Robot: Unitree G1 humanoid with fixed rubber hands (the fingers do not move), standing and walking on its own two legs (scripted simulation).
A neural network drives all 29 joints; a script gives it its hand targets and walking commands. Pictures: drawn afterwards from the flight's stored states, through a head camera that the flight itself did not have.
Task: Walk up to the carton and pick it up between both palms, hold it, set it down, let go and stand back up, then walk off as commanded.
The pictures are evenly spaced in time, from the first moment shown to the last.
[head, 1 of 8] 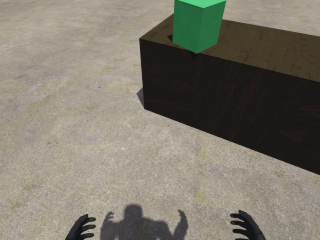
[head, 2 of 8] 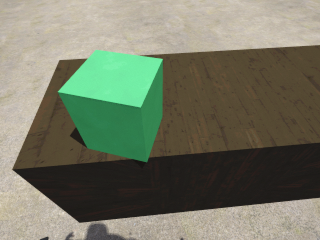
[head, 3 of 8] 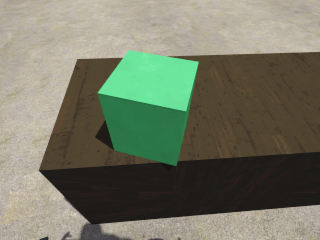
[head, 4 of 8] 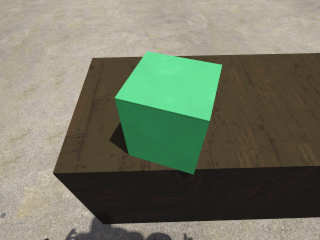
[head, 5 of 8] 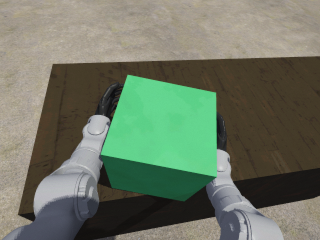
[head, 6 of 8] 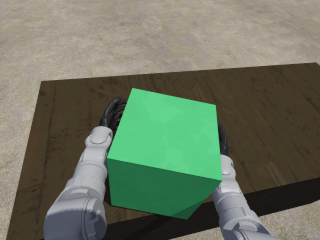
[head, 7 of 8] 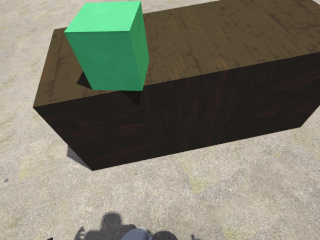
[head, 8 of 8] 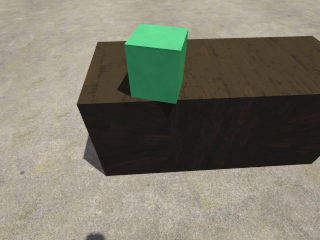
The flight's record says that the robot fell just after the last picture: no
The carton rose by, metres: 0.20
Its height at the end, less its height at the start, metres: +0.00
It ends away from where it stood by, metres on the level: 0.02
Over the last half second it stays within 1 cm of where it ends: yes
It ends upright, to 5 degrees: yes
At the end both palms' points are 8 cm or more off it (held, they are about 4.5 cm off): yes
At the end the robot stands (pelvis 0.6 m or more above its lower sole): yes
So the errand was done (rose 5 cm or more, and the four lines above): yes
